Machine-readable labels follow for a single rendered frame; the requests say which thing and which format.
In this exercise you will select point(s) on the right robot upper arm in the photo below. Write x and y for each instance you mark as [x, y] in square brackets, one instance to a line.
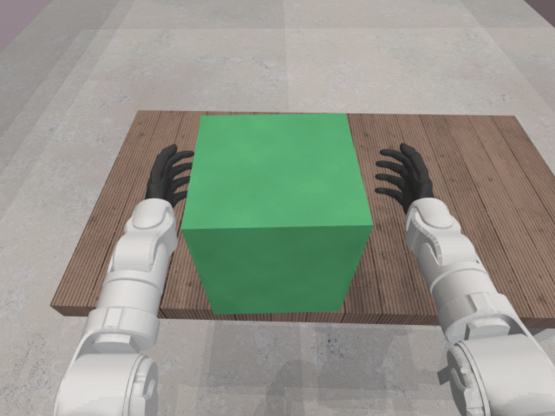
[501, 376]

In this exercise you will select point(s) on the left robot forearm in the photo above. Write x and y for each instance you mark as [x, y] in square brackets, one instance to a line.
[125, 320]

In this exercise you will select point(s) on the right robot hand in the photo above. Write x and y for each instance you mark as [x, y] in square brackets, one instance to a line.
[415, 182]

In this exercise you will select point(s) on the right robot forearm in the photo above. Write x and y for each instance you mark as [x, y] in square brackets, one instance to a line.
[469, 305]

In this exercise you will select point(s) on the table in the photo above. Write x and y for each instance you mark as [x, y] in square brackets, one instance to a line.
[484, 168]

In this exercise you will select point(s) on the carton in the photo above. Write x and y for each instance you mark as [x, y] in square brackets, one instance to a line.
[276, 216]

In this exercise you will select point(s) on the left robot upper arm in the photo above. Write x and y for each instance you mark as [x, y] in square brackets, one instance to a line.
[110, 385]

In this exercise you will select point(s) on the left robot hand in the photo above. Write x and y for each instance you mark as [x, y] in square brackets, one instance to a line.
[161, 183]

